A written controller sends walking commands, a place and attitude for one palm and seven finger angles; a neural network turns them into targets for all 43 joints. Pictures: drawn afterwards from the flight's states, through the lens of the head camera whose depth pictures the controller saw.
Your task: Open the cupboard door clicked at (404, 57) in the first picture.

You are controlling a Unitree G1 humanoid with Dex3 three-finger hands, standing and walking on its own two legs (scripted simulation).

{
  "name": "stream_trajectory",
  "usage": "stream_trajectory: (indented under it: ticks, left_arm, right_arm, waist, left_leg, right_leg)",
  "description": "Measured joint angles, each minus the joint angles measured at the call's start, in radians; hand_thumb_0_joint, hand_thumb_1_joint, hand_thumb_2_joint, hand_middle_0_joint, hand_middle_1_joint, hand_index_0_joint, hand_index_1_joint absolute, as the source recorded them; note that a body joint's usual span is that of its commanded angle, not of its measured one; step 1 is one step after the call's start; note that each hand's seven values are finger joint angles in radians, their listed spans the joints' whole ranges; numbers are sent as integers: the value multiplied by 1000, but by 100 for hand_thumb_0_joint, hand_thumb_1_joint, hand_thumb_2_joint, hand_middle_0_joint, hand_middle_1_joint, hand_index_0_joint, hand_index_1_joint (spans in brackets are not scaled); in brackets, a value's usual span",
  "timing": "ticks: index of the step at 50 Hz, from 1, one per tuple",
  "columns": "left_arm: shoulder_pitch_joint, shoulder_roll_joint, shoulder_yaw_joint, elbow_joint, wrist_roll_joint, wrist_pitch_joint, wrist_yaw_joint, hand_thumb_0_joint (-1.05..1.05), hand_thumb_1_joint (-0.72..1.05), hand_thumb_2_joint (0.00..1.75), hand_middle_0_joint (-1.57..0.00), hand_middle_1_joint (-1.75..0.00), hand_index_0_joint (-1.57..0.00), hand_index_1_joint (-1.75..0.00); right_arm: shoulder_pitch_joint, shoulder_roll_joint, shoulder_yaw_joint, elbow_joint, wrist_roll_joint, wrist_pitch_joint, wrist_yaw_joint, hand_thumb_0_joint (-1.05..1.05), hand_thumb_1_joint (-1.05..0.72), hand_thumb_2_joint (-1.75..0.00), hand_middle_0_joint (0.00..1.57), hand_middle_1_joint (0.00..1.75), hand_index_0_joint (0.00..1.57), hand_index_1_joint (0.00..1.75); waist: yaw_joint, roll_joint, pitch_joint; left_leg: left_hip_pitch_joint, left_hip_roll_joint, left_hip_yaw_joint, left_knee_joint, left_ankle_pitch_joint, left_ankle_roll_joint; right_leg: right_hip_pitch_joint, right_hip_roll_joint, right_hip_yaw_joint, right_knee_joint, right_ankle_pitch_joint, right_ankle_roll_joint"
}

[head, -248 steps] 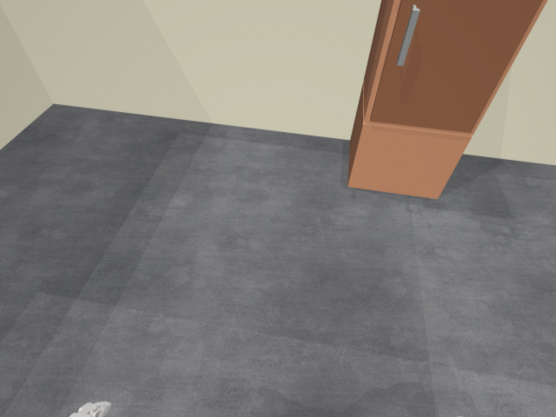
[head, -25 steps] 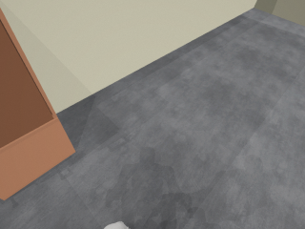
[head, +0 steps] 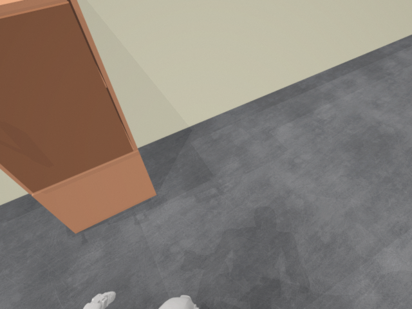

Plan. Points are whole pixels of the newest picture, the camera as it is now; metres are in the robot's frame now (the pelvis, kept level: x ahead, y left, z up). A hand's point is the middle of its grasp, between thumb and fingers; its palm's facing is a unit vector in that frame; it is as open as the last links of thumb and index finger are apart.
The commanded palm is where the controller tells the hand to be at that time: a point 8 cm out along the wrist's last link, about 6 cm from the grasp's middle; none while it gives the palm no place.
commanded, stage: turn to face it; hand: left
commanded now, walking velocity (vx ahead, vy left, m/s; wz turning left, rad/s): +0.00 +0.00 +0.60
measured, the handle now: out of the picture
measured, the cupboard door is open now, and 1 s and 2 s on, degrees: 0 0 0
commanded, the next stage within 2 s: take the last steps up to it in 0.76 s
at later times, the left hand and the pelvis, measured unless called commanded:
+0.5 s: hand out of the picture -0.07 +0.25 -0.17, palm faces +0.36 -0.89 -0.27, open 7.4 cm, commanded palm none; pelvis -0.03 +0.02 +0.00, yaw +18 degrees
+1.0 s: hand out of the picture -0.07 +0.18 -0.14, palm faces +0.50 -0.83 -0.25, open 7.3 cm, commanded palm none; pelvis -0.04 -0.01 +0.01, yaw +28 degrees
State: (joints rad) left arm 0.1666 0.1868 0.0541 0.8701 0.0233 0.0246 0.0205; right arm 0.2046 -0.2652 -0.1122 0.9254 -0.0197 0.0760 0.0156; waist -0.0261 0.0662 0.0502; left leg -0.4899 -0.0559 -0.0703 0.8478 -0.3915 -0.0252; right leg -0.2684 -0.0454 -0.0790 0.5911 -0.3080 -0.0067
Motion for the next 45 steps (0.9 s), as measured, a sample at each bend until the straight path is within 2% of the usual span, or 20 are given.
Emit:
stream_trajectory:
  ticks: [3,5,7,11,16,18,19,20,22,24,26,30,35,37,38,39,41,43,45]
  left_arm:
    - [27,-13,-9,8,2,-1,1,1,91,90,-21,-30,-20,-30]
    - [37,-16,-13,15,4,-2,1,1,91,90,-21,-30,-20,-30]
    - [46,-17,-17,20,4,-5,0,1,91,90,-21,-30,-20,-30]
    - [63,-14,-21,29,8,-9,-5,1,90,90,-21,-30,-21,-30]
    - [83,14,-10,47,12,-1,-9,1,90,90,-21,-30,-21,-30]
    - [96,32,0,56,8,4,-10,1,90,90,-21,-30,-21,-30]
    - [105,41,6,59,3,9,-12,1,90,90,-21,-30,-21,-30]
    - [103,55,12,66,0,19,-12,1,90,90,-21,-30,-21,-30]
    - [95,76,21,83,0,44,-6,1,91,90,-21,-30,-20,-30]
    - [84,85,27,95,-1,54,-7,1,91,90,-21,-30,-20,-30]
    - [73,88,30,93,-2,51,-11,1,91,90,-20,-30,-20,-30]
    - [52,77,24,74,-4,41,-12,1,91,90,-20,-30,-20,-30]
    - [23,47,11,58,-8,29,-9,1,91,90,-20,-30,-20,-30]
    - [19,33,4,51,-10,16,-7,1,91,90,-20,-30,-20,-30]
    - [22,28,0,47,-9,7,-7,1,91,90,-20,-30,-20,-30]
    - [20,14,-4,50,-4,-3,-4,1,91,90,-20,-30,-20,-30]
    - [24,-8,-16,49,1,-11,-4,1,91,90,-20,-30,-20,-30]
    - [35,-25,-21,50,2,-13,-4,1,91,90,-20,-30,-20,-30]
    - [44,-36,-24,57,2,-11,-3,1,91,90,-21,-30,-20,-30]
  right_arm:
    - [-7,-16,-5,1,-3,5,9,0,-91,-90,20,30,20,30]
    - [-11,-18,-3,-3,-2,4,12,0,-91,-90,20,30,20,30]
    - [-14,-17,1,-1,-1,6,13,0,-91,-90,20,30,20,30]
    - [-35,-12,11,9,2,16,15,0,-91,-90,20,30,20,30]
    - [-75,2,31,1,9,6,15,0,-91,-90,20,30,20,30]
    - [-86,6,39,-12,10,-7,15,0,-91,-90,20,30,20,30]
    - [-89,5,42,-22,8,-18,16,0,-91,-90,20,30,20,30]
    - [-99,14,43,-25,7,-28,14,0,-91,-90,20,30,20,30]
    - [-106,29,52,-31,7,-43,9,0,-91,-90,20,30,20,30]
    - [-101,38,58,-33,5,-48,0,0,-91,-90,20,30,20,30]
    - [-95,45,63,-28,3,-48,-7,0,-91,-90,20,30,21,30]
    - [-81,51,68,-14,2,-43,-10,0,-90,-90,21,30,21,30]
    - [-57,54,64,3,-1,-35,-10,0,-90,-90,21,30,21,30]
    - [-44,52,60,12,1,-30,-10,0,-90,-90,21,30,21,30]
    - [-36,52,58,16,4,-29,-9,0,-90,-90,21,30,21,30]
    - [-32,45,53,22,8,-27,-9,0,-90,-90,21,30,21,30]
    - [-20,37,44,33,9,-13,-10,0,-91,-90,21,30,21,30]
    - [-10,32,36,47,7,0,-7,0,-91,-90,20,30,21,30]
    - [-2,28,32,60,4,3,-3,0,-91,-90,20,30,20,30]
  waist:
    - [0,-8,3]
    - [-3,-19,9]
    - [-1,-31,16]
    - [16,-52,29]
    - [46,-79,43]
    - [54,-87,41]
    - [55,-87,34]
    - [59,-104,40]
    - [64,-116,46]
    - [60,-108,40]
    - [56,-100,36]
    - [48,-79,30]
    - [27,-54,24]
    - [22,-44,18]
    - [22,-43,13]
    - [22,-24,14]
    - [16,-5,10]
    - [18,-5,5]
    - [17,-6,4]
  left_leg:
    - [-54,25,46,242,12,-22]
    - [-55,49,65,296,26,-38]
    - [-34,69,76,285,19,-51]
    - [32,96,98,170,-20,-60]
    - [141,99,145,-59,-45,-42]
    - [206,95,167,-205,33,-29]
    - [226,95,164,-263,108,-5]
    - [214,83,164,-244,112,18]
    - [206,75,157,-220,75,44]
    - [213,72,138,-245,75,51]
    - [228,66,121,-289,104,48]
    - [248,55,93,-347,146,54]
    - [240,39,62,-349,160,44]
    - [225,33,52,-326,154,34]
    - [211,27,49,-303,145,27]
    - [194,33,41,-267,131,24]
    - [139,25,25,-114,-7,14]
    - [83,19,27,73,-48,7]
    - [50,32,36,199,-20,-4]
  right_leg:
    - [37,-24,-34,-40,9,-6]
    - [53,-41,-60,-59,17,-8]
    - [64,-58,-86,-69,19,-8]
    - [65,-89,-137,-63,14,-3]
    - [40,-132,-194,-13,-7,18]
    - [20,-150,-215,34,-28,33]
    - [-3,-157,-216,80,-44,44]
    - [-36,-163,-177,153,-118,60]
    - [-107,-131,-84,322,-220,77]
    - [-160,-98,-32,439,-205,84]
    - [-187,-79,-3,479,-160,89]
    - [-177,-53,23,401,-133,95]
    - [-98,-17,30,212,-124,84]
    - [-39,-2,23,86,-55,78]
    - [-3,1,19,6,-2,64]
    - [4,10,8,-11,18,25]
    - [4,7,-15,0,12,-15]
    - [15,-3,-28,-18,15,-23]
    - [30,-10,-40,-48,31,-21]
